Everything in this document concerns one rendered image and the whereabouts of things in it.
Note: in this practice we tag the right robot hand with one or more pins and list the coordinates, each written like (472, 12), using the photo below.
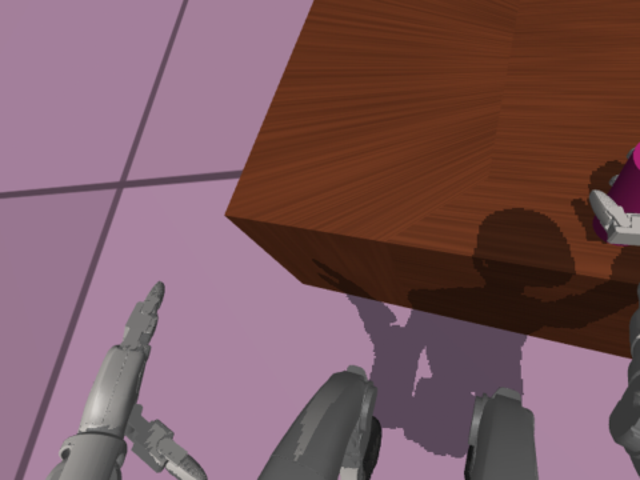
(622, 228)

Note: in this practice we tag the left robot arm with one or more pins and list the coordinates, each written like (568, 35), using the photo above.
(90, 456)

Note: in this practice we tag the left robot foot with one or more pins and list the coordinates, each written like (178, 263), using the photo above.
(372, 451)

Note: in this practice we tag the right robot arm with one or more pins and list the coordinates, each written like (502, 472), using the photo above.
(624, 421)

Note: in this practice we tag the left robot hand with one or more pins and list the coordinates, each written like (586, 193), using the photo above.
(111, 405)

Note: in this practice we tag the bottle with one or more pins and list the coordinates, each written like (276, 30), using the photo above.
(625, 191)

